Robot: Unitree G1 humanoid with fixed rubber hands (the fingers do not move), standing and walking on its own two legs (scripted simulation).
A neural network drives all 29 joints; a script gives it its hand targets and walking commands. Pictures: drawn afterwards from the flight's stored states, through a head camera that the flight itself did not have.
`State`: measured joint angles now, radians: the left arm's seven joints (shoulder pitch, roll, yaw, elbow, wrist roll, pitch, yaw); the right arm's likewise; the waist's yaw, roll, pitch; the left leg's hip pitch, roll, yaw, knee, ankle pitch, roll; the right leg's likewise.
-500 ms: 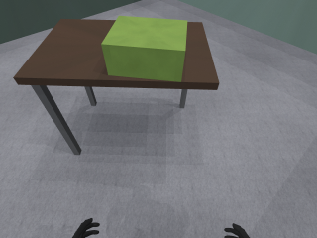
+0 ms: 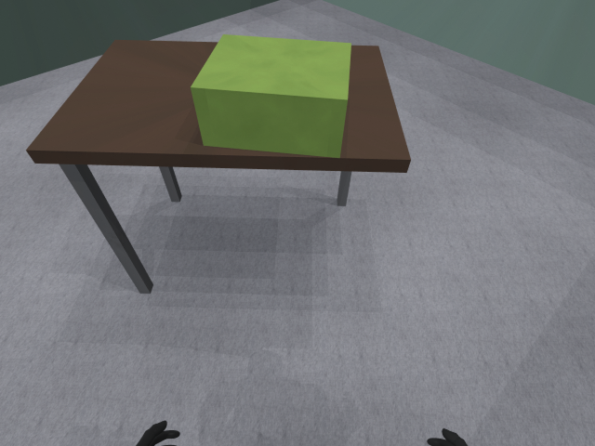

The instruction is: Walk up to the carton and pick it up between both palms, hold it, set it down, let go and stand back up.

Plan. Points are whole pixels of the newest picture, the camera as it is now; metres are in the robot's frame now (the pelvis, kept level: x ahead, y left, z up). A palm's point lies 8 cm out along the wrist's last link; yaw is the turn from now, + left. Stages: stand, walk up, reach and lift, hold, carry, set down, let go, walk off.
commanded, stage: stand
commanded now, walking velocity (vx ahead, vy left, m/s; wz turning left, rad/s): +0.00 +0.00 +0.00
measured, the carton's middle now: (278, 93) +0.85 +0.07 +0.02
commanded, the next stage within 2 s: walk up in 1.28 s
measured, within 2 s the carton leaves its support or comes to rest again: neither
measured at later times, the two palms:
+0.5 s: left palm out of the picture +0.07 +0.23 -0.12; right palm out of the picture +0.06 -0.23 -0.12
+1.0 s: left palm out of the picture +0.01 +0.22 -0.13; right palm out of the picture +0.00 -0.22 -0.13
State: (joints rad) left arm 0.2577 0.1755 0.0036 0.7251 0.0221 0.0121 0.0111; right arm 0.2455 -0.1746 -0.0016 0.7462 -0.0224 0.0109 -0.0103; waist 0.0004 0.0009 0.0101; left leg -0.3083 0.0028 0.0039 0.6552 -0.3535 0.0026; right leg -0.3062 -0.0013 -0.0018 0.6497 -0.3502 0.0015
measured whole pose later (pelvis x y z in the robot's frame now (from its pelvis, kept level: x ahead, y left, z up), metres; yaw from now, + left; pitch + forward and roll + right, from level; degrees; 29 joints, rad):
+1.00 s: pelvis +0.00 +0.00 +0.01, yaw +0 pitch -3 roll +0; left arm 0.27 0.14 0.02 1.07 0.01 0.00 0.04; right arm 0.25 -0.14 -0.02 1.12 -0.01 0.01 -0.04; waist 0.00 0.00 0.07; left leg -0.16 0.00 0.00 0.48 -0.27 0.00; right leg -0.16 0.00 0.00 0.48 -0.27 0.00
